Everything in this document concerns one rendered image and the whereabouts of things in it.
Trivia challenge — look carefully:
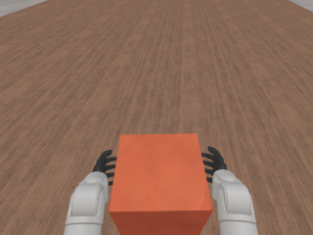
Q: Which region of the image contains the carton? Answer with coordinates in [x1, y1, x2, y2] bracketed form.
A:
[109, 133, 213, 235]

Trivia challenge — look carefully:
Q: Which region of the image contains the right robot forearm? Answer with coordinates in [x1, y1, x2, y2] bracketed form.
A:
[212, 169, 258, 235]

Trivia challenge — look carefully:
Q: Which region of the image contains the left robot hand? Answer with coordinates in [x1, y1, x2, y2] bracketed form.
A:
[92, 150, 117, 186]

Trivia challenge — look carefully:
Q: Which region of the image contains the left robot forearm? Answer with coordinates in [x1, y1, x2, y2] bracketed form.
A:
[64, 171, 109, 235]

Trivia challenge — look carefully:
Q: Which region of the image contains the right robot hand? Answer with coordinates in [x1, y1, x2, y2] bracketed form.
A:
[201, 146, 227, 183]

